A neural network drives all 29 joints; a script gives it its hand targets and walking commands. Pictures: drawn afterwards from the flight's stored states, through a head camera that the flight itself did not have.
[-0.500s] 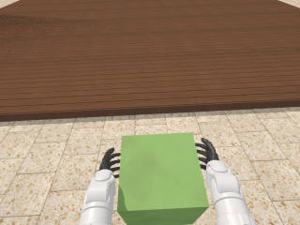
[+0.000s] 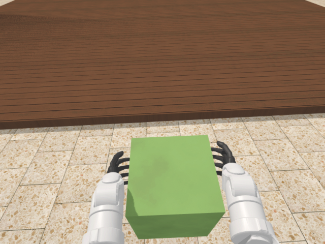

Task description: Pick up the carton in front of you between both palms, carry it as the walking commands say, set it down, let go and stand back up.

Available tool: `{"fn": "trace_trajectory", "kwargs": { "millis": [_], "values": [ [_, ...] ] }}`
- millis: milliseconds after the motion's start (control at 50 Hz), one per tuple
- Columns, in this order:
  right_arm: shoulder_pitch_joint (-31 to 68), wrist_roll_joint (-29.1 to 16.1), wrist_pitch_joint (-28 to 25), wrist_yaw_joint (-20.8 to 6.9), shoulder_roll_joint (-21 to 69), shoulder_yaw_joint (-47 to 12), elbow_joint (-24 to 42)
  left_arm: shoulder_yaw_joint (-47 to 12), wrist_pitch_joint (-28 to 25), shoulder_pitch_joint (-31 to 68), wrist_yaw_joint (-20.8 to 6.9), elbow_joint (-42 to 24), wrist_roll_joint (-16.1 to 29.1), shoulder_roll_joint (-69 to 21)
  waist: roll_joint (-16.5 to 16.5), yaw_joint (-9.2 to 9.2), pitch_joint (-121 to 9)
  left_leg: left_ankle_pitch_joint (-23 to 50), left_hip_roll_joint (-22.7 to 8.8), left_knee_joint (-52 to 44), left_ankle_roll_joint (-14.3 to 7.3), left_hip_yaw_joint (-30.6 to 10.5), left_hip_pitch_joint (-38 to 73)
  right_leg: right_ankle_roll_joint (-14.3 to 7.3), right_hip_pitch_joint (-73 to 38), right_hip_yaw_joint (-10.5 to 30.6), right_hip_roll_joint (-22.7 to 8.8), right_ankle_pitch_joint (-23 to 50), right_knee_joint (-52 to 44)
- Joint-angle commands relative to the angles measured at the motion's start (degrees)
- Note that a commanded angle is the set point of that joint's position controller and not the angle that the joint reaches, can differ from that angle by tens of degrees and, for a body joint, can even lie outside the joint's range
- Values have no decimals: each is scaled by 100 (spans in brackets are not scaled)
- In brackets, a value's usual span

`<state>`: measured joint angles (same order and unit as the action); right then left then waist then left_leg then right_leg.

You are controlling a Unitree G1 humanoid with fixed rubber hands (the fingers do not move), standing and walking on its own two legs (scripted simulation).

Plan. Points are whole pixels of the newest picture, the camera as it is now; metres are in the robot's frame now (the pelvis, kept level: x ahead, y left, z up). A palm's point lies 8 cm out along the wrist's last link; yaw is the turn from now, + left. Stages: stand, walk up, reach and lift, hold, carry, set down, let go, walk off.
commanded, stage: reach and lift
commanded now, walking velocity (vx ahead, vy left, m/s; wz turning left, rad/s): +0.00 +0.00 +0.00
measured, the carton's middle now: (171, 189) +0.30 +0.00 -0.05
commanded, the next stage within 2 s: hold in 0.48 s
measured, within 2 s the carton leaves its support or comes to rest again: neither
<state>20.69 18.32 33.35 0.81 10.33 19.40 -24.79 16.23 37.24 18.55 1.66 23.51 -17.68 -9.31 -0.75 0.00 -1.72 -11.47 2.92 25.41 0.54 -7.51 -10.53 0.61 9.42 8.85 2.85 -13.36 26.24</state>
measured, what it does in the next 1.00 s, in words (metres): stands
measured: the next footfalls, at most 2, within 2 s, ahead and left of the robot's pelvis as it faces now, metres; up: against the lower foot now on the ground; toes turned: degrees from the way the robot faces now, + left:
left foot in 1.58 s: +0.24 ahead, +0.10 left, +0.00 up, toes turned +9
right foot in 1.96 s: +0.51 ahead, -0.15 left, +0.00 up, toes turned -15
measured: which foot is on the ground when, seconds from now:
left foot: down 0.00-1.00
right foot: down 0.00-1.00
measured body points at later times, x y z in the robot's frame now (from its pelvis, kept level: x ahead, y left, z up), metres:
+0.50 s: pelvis +0.01 +0.00 +0.00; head -0.03 +0.00 +0.45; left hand +0.31 +0.15 +0.03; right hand +0.32 -0.15 +0.04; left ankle +0.03 +0.13 -0.74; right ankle +0.01 -0.13 -0.74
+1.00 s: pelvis +0.00 +0.00 +0.00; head -0.05 +0.00 +0.45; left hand +0.30 +0.15 +0.04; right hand +0.31 -0.15 +0.06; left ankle +0.03 +0.12 -0.74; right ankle +0.01 -0.13 -0.74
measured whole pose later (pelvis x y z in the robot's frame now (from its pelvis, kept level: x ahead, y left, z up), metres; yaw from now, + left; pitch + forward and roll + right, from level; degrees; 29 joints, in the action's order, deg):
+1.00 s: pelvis +0.00 +0.00 +0.00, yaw +0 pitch -7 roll +0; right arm 19.6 18.4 41.1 0.4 10.0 16.5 -18.4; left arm 13.4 44.7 17.3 1.3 17.2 -17.6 -9.3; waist -0.6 0.3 -0.9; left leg -10.1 2.5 21.4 0.4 -7.2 -4.5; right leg 0.5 3.3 8.1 2.4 -11.7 21.9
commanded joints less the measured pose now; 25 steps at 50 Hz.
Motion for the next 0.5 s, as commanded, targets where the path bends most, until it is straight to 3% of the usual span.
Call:
{"fn": "trace_trajectory", "kwargs": {
  "millis": [0, 240, 480],
  "values": [
    [2458, -1338, 103, -1613, 5604, -3070, -540, -3156, -322, 3463, -1554, -334, 1573, -5463, 91, 15, -1422, 607, 181, -404, 34, 364, 837, -19, -38, -448, 218, 701, -509],
    [2071, -1485, 285, -1608, 5510, -3301, -82, -3341, -140, 3022, -1509, -752, 1703, -5429, 94, 10, -1371, 1163, 199, -507, 62, 327, 1059, 15, -344, -423, 250, 1216, -621],
    [1927, -1624, 477, -1559, 5577, -3505, 331, -3541, 22, 2957, -1538, -1159, 1837, -5350, 35, 31, -1359, 1249, 234, -570, 44, 344, 1136, 57, -569, -392, 222, 1448, -718]
  ]
}}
